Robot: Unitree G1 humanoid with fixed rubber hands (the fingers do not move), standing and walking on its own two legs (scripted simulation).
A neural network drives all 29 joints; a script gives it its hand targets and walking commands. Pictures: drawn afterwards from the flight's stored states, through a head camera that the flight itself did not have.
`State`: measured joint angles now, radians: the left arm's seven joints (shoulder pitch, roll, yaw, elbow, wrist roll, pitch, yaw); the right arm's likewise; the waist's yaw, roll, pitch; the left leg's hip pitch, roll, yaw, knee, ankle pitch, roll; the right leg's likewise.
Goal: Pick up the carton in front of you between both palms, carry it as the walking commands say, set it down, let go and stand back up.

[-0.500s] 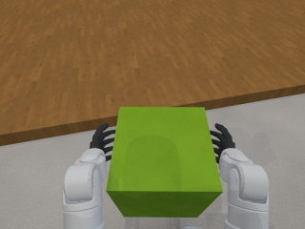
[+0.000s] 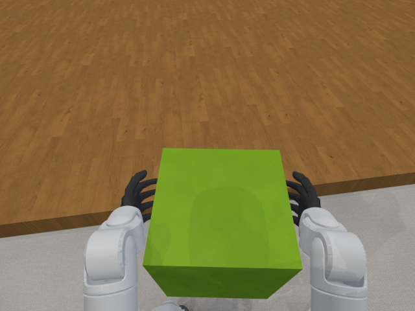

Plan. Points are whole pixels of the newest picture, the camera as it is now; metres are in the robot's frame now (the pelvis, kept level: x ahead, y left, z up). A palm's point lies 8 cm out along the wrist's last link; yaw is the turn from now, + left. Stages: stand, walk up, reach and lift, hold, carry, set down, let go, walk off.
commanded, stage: carry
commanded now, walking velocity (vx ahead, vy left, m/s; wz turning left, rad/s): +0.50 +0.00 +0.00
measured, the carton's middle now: (218, 229) +0.27 +0.00 +0.02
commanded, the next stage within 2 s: none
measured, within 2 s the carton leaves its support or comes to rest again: neither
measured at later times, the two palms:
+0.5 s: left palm (161, 60) +0.69 +0.15 +0.16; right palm (274, 59) +0.67 -0.15 +0.16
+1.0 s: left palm (178, 18) +1.06 +0.14 +0.14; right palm (258, 16) +1.07 -0.16 +0.14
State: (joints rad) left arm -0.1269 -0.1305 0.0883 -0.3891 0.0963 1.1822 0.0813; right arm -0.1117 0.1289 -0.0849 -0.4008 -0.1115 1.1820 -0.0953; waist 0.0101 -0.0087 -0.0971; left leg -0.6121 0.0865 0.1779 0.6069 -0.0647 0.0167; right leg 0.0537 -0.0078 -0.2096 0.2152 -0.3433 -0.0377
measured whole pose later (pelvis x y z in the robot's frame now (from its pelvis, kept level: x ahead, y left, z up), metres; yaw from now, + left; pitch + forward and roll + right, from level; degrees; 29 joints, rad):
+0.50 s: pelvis +0.33 +0.01 +0.00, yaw -2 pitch +4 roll +0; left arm -0.66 -0.02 0.21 -0.15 0.09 1.34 0.11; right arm -0.66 0.03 -0.21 -0.12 -0.07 1.32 -0.13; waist -0.03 -0.02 -0.04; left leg -0.04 0.02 0.21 0.33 -0.36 0.03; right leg -0.64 -0.08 -0.12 0.65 -0.07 -0.05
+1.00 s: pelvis +0.67 -0.02 -0.01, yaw -3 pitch +6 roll +2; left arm -0.80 -0.05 0.29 -0.11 0.04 1.25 0.15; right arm -0.82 0.04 -0.31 -0.13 -0.09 1.29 -0.14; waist 0.10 0.00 0.09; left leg -1.15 0.06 0.08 1.73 -0.60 0.11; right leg -0.13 -0.01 -0.09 0.47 -0.38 -0.06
